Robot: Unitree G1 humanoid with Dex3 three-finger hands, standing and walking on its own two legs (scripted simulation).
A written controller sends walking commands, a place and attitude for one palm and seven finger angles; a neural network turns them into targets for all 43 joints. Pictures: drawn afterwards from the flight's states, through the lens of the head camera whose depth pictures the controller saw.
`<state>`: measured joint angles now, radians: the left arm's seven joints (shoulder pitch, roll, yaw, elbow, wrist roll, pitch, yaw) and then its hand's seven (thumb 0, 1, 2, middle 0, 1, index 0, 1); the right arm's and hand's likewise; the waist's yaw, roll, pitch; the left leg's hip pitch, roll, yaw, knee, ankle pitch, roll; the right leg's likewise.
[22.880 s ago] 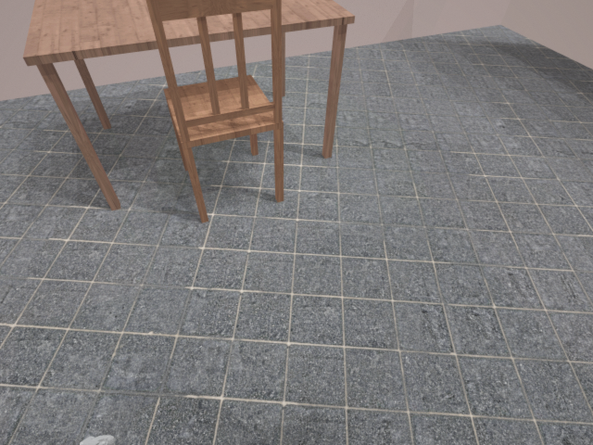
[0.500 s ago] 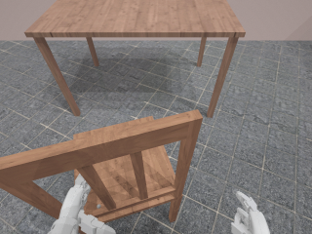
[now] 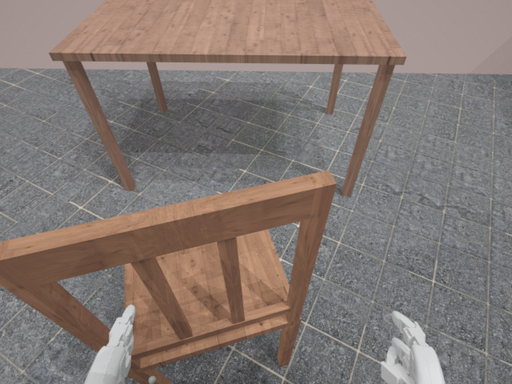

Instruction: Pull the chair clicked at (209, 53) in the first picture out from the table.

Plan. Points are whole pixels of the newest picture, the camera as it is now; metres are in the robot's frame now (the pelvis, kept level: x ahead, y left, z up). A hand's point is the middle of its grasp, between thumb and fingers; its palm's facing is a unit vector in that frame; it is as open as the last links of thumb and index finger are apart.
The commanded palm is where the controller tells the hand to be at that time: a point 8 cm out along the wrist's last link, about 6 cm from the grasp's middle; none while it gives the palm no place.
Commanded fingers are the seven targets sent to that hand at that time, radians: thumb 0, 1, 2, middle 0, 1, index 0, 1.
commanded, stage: draw the fingers out of the gap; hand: left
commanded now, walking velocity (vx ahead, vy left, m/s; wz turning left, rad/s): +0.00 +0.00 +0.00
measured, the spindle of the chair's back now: (168, 303) +0.26 +0.16 -0.03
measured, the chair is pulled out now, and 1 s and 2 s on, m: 0.62 0.62 0.61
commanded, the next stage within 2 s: draw the hand back to the body in 0.34 s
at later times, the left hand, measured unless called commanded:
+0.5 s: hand out of the picture +0.09 +0.15 -0.02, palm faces +0.05 -0.99 -0.14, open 17.5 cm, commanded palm +0.06 +0.21 +0.01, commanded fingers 0.00 -0.55 0.20 0.00 0.00 0.00 0.00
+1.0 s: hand (94, 381) +0.13 +0.19 +0.09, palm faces +0.05 -0.99 -0.14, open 17.3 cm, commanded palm +0.09 +0.25 +0.11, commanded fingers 0.00 -0.26 0.34 -0.04 -0.06 -0.04 -0.06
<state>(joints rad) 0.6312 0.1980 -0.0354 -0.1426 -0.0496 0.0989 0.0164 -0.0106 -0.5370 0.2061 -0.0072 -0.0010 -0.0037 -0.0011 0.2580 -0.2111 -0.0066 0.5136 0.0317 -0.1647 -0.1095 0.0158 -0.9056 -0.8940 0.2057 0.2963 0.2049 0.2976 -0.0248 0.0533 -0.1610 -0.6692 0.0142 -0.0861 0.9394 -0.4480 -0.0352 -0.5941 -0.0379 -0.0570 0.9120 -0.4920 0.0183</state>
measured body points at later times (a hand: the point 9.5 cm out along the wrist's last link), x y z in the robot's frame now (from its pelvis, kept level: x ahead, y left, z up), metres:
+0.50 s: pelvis -0.01 +0.00 -0.01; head +0.00 -0.01 +0.44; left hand +0.09 +0.20 +0.00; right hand +0.18 -0.24 -0.07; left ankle +0.01 +0.14 -0.69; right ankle -0.02 -0.13 -0.69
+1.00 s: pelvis -0.02 +0.00 -0.01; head -0.02 -0.01 +0.44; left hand +0.12 +0.24 +0.10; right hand +0.17 -0.22 -0.07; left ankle +0.01 +0.14 -0.69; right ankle -0.02 -0.13 -0.69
